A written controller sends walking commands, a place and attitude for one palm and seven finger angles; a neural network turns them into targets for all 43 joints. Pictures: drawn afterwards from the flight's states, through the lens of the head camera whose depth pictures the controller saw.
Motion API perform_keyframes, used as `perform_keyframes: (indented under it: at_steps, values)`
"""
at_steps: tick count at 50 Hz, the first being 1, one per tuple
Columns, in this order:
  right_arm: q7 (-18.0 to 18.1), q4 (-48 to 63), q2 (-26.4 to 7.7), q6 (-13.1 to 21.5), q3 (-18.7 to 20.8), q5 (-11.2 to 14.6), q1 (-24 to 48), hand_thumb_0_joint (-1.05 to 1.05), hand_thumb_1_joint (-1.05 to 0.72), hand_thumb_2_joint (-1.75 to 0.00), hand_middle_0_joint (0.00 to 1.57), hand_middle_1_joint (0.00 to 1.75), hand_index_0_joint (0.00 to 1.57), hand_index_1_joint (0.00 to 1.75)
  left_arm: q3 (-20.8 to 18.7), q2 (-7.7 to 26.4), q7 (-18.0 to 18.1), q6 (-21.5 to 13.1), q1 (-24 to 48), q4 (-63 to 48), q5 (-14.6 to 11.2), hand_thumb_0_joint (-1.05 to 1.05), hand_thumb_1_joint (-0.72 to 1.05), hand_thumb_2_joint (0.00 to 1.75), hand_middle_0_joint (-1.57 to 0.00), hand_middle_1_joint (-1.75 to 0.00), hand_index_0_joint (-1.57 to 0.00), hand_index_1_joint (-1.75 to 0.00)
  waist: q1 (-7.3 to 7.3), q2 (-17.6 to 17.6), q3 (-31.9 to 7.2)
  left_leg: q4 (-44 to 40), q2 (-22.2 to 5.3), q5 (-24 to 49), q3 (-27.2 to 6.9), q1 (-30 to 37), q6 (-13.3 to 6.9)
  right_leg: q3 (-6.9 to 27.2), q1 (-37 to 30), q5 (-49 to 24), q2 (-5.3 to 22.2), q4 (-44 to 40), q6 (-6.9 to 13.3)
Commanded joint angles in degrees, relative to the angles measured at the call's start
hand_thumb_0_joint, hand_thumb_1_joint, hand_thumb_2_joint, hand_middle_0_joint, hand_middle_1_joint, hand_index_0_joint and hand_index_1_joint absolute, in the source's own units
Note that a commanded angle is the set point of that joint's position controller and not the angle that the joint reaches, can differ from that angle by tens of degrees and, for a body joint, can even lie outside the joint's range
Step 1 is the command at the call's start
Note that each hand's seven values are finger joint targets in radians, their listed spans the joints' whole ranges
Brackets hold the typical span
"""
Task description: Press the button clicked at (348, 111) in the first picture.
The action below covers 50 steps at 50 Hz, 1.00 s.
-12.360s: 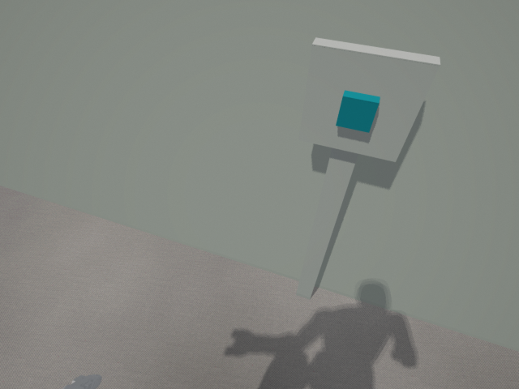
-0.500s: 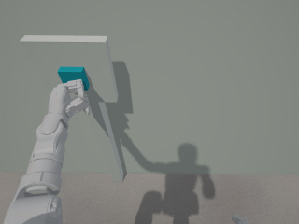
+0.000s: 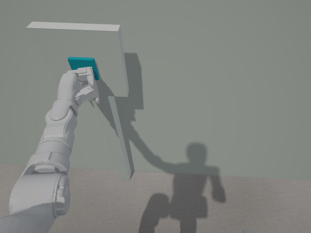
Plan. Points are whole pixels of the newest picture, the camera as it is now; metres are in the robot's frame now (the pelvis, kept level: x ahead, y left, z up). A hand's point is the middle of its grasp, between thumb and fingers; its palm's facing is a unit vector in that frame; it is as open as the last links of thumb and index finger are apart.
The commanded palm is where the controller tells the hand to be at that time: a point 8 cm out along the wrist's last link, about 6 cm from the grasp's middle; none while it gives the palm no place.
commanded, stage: hold the button down briefly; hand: left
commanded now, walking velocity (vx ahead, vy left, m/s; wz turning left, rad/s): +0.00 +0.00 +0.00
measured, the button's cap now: (85, 66) +0.50 +0.20 +0.16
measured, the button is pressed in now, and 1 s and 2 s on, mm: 11 0 0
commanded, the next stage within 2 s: pull the fist back off the button in 0.26 s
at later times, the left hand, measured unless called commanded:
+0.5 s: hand (94, 90) +0.44 +0.17 +0.13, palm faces -0.02 -1.00 -0.02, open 2.8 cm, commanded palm +0.43 +0.21 +0.13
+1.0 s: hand (93, 102) +0.40 +0.16 +0.13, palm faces -0.04 -1.00 -0.01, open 3.1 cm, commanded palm +0.36 +0.22 +0.13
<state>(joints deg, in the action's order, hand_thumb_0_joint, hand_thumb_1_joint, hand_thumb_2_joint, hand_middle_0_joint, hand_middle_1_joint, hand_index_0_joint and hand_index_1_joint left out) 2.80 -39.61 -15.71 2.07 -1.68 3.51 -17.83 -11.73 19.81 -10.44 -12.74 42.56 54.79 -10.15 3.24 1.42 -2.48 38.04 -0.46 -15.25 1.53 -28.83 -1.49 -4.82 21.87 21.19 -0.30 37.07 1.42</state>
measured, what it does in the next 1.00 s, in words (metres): stands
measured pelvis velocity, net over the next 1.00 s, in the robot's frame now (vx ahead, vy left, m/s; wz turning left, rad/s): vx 0.01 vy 0.00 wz -0.04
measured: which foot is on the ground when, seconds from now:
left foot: down 0.00-1.00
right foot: down 0.00-1.00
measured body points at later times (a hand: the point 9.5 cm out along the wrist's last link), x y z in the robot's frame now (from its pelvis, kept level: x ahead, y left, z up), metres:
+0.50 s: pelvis -0.02 +0.00 -0.01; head +0.02 +0.00 +0.44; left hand +0.44 +0.22 +0.13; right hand +0.01 -0.27 -0.12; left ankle +0.04 +0.10 -0.72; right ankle -0.03 -0.10 -0.72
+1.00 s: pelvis +0.01 +0.00 +0.00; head +0.02 -0.01 +0.45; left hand +0.40 +0.22 +0.13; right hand +0.12 -0.25 -0.10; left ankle +0.04 +0.10 -0.72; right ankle -0.03 -0.10 -0.72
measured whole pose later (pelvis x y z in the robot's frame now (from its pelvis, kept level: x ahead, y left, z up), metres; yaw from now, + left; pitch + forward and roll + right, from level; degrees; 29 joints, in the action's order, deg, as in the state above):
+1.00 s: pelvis +0.01 +0.00 +0.00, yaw -2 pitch +4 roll -1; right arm 2.2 -34.1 -15.3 3.3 -2.0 4.1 -17.1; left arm -13.1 17.0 -11.2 -8.6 23.9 33.2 -12.4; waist 2.4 1.8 -3.7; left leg 36.5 -1.2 -16.2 3.9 -24.7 -1.6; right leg -2.1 18.8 21.1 -0.9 35.6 1.2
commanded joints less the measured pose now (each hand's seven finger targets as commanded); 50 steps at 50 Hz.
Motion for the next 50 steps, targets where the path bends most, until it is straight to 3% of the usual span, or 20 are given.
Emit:
perform_keyframes:
  at_steps: [1, 7, 9, 11, 12, 15, 17, 19, 23, 26, 28, 30, 32, 33, 36, 40, 43, 44, 47, 50]
  values:
    - [0.7, 4.4, -8.8, 2.6, 3.3, -0.4, -3.1, 0.0, -0.9, -0.9, 0.2, 0.3, 0.2, 0.3, 0.0, 8.7, 0.7, -5.4, 38.9, -11.4, -0.4, 0.0, 0.9, 0.9, -1.3, -1.5, -1.3, -1.5, 5.36, 1.8, -17.1, -3.3, -0.3, 4.2, -4.9, 20.4, -0.7, 3.7, 9.9, -8.2, -1.4, -6.4, -0.3]
    - [1.0, 3.6, -9.4, 3.2, 3.0, -0.4, -4.2, 0.0, -0.9, -0.9, 0.2, 0.3, 0.2, 0.3, -1.5, 11.4, 0.3, -6.2, 40.7, -6.8, -0.7, 0.0, 0.9, 0.9, -1.3, -1.5, -1.3, -1.5, 6.24, -1.1, -15.8, -3.1, -0.3, -0.8, -4.6, 16.0, -1.1, 4.4, 9.9, -4.8, -1.4, -6.8, -0.7]
    - [1.0, 3.6, -9.5, 3.5, 2.9, -0.2, -4.4, 0.0, -0.9, -0.9, 0.2, 0.3, 0.2, 0.3, -2.2, 13.0, 0.1, -6.3, 41.5, -6.4, -0.7, 0.0, 0.9, 0.9, -1.3, -1.5, -1.3, -1.5, 6.06, 0.4, -15.4, -3.3, -0.2, -2.3, -4.4, 14.8, -1.0, 4.7, 10.0, -3.7, -1.4, -6.8, -0.8]
    - [1.0, 3.7, -9.3, 3.8, 2.9, -0.3, -4.6, 0.0, -0.9, -0.9, 0.2, 0.3, 0.2, 0.3, -0.8, 11.3, -0.2, -6.4, 42.0, -6.2, -0.6, 0.0, 0.9, 0.9, -1.3, -1.5, -1.3, -1.5, 6.29, 2.5, -15.6, -3.3, -0.1, -2.9, -4.5, 15.2, -0.9, 4.5, 10.9, -3.2, -1.4, -6.6, -0.6]
    - [0.9, 3.6, -9.4, 3.9, 3.0, -0.4, -5.1, 0.0, -0.9, -0.9, 0.2, 0.3, 0.2, 0.3, -2.4, 12.8, -0.1, -6.6, 42.3, -6.1, -0.5, 0.0, 0.9, 0.9, -1.3, -1.5, -1.3, -1.5, 6.18, 0.6, -16.3, -3.2, -0.2, -2.9, -4.9, 14.8, -1.0, 4.4, 10.2, -3.2, -1.4, -6.4, -0.6]
    - [1.0, 3.8, -9.6, 4.2, 3.0, -0.2, -5.3, 0.0, -0.9, -0.9, 0.2, 0.3, 0.2, 0.3, -3.3, 14.4, -0.3, -6.4, 42.0, -5.9, -0.8, 0.0, 0.9, 0.9, -1.3, -1.5, -1.3, -1.5, 6.01, 1.2, -16.3, -3.3, -0.2, -4.2, -4.5, 13.8, -1.0, 4.7, 10.1, -2.1, -1.5, -6.7, -0.8]
    - [1.0, 3.8, -9.5, 4.4, 2.9, -0.3, -5.4, 0.0, -0.9, -0.9, 0.2, 0.3, 0.2, 0.3, -2.1, 12.7, -0.5, -6.6, 42.3, -5.5, -0.9, 0.0, 0.9, 0.9, -1.3, -1.5, -1.3, -1.5, 6.38, 0.8, -15.7, -3.3, -0.2, -5.4, -4.8, 13.4, -1.0, 4.6, 10.8, -1.3, -1.6, -6.6, -0.7]
    - [1.1, 3.6, -9.9, 4.5, 2.9, -0.2, -5.4, 0.0, -0.9, -0.9, 0.2, 0.3, 0.2, 0.3, -2.2, 13.7, -0.2, -6.4, 42.3, -4.7, -0.8, 0.0, 0.9, 0.9, -1.3, -1.5, -1.3, -1.5, 6.68, 1.3, -14.2, -3.6, -0.3, -7.4, -4.6, 12.4, -1.0, 4.8, 11.9, 0.4, -1.5, -6.8, -0.9]
    - [0.7, 4.5, -9.7, 4.8, 3.2, -0.4, -5.7, 0.0, -0.9, -0.9, 0.2, 0.3, 0.2, 0.3, -3.9, 14.3, -0.4, -6.7, 38.9, -6.6, -0.6, 0.0, 0.9, 0.9, -1.3, -1.5, -1.3, -1.5, 4.97, 1.7, -18.4, -3.1, -0.2, -4.1, -4.6, 14.1, -1.0, 4.4, 9.6, -1.9, -1.5, -6.0, -0.7]
    - [0.6, 5.2, -9.3, 4.7, 3.2, -0.3, -5.0, 0.0, -0.9, -0.9, 0.2, 0.3, 0.2, 0.3, -2.7, 12.1, -0.8, -6.2, 36.3, -7.3, -1.0, 0.0, 0.9, 0.9, -1.3, -1.5, -1.3, -1.5, 4.69, 0.9, -15.9, -3.5, -0.2, -4.9, -4.4, 13.6, -1.0, 4.0, 10.2, -1.5, -1.7, -6.4, -0.7]
    - [0.6, 5.8, -9.3, 4.6, 3.4, -0.2, -4.6, 0.0, -0.9, -0.9, 0.2, 0.3, 0.2, 0.3, -3.8, 13.0, -0.8, -6.3, 33.8, -8.8, -1.1, 0.0, 0.9, 0.9, -1.3, -1.5, -1.3, -1.5, 3.68, 0.2, -16.8, -3.5, -0.2, -3.6, -4.2, 13.8, -1.0, 4.1, 8.6, -2.4, -1.7, -6.4, -0.6]
    - [0.5, 6.6, -9.0, 4.7, 3.3, -0.2, -3.7, 0.0, -0.9, -0.9, 0.2, 0.3, 0.2, 0.3, -2.5, 11.3, -0.8, -6.1, 32.0, -11.8, -1.1, 0.0, 0.9, 0.9, -1.3, -1.5, -1.3, -1.5, 3.1, 3.8, -17.2, -3.8, -0.3, -3.1, -4.4, 16.2, -0.8, 3.7, 9.5, -2.8, -1.8, -6.0, -0.3]
    - [0.5, 6.8, -8.9, 4.6, 3.3, -0.1, -3.3, 0.0, -0.9, -0.9, 0.2, 0.3, 0.2, 0.3, -2.5, 10.8, -0.5, -5.7, 30.1, -12.8, -1.5, 0.0, 0.9, 0.9, -1.3, -1.5, -1.3, -1.5, 3.14, 0.1, -16.0, -3.8, -0.4, -2.8, -4.3, 15.5, -1.1, 3.6, 8.6, -3.3, -1.9, -6.5, -0.4]
    - [0.5, 7.2, -9.0, 4.6, 3.3, 0.0, -3.1, 0.0, -0.9, -0.9, 0.2, 0.3, 0.2, 0.3, -3.8, 11.7, -0.4, -5.3, 27.6, -12.2, -1.7, 0.0, 0.9, 0.9, -1.3, -1.5, -1.3, -1.5, 2.42, -1.2, -15.6, -4.1, -0.4, -2.8, -4.1, 14.7, -1.1, 3.6, 7.9, -3.2, -1.9, -6.6, -0.5]
    - [0.6, 8.1, -8.6, 4.5, 3.2, 0.1, -1.8, 0.0, -0.9, -0.9, 0.2, 0.3, 0.2, 0.3, -2.3, 10.4, -0.4, -4.6, 26.9, -16.4, -1.5, 0.0, 0.9, 0.9, -1.3, -1.5, -1.3, -1.5, 2.2, 1.3, -15.6, -4.4, -0.4, -1.8, -4.0, 16.2, -1.0, 3.5, 7.8, -4.2, -1.8, -6.5, -0.4]
    - [0.3, 10.0, -8.4, 4.3, 3.3, 0.1, -0.7, 0.0, -0.9, -0.9, 0.2, 0.3, 0.2, 0.3, -4.7, 11.4, -0.4, -3.1, 16.2, -20.7, -1.9, 0.0, 0.9, 0.9, -1.3, -1.5, -1.3, -1.5, -0.24, -0.7, -18.4, -4.1, -0.3, 4.8, -3.4, 17.8, -1.0, 3.4, 3.0, -10.5, -1.7, -6.2, -0.2]
    - [0.0, 11.8, -7.8, 4.1, 3.1, 0.3, 1.1, 0.0, -0.9, -0.9, 0.2, 0.3, 0.2, 0.3, -3.8, 9.1, -0.9, -1.8, 9.1, -26.8, -2.7, 0.0, 0.9, 0.9, -1.3, -1.5, -1.3, -1.5, -1.29, -0.6, -17.7, -4.1, -0.2, 9.0, -2.6, 18.6, -1.2, 3.4, 0.6, -16.0, -1.6, -6.1, -0.3]
    - [0.0, 12.3, -7.8, 4.0, 3.1, 0.4, 1.5, 0.0, -0.9, -0.9, 0.2, 0.3, 0.2, 0.3, -5.1, 10.3, -0.9, -1.0, 6.5, -28.1, -3.1, 0.0, 0.9, 0.9, -1.3, -1.5, -1.3, -1.5, -1.96, -1.2, -17.0, -4.3, -0.1, 9.5, -2.5, 18.0, -1.1, 3.4, -0.4, -17.0, -1.6, -6.1, -0.3]
    - [0.2, 13.4, -7.6, 3.7, 3.0, 0.4, 3.1, 0.0, -0.9, -0.9, 0.2, 0.3, 0.2, 0.3, -5.4, 10.5, -0.6, 0.4, 2.7, -35.4, -3.5, 0.0, 0.9, 0.9, -1.3, -1.5, -1.3, -1.5, -2.32, -1.3, -16.4, -4.6, 0.0, 11.5, -2.0, 18.5, -1.3, 3.5, -2.5, -19.4, -1.5, -6.4, -0.4]
    - [0.1, 14.1, -6.9, 3.9, 3.0, 0.5, 4.4, 0.0, -0.9, -0.9, 0.2, 0.3, 0.2, 0.3, -4.0, 8.1, -0.6, 1.9, -1.6, -42.6, -3.8, 0.0, 0.9, 0.9, -1.3, -1.5, -1.3, -1.5, -2.51, 1.0, -17.2, -4.8, -0.1, 15.4, -1.9, 21.4, -1.1, 3.2, -3.1, -22.9, -1.4, -6.2, -0.4]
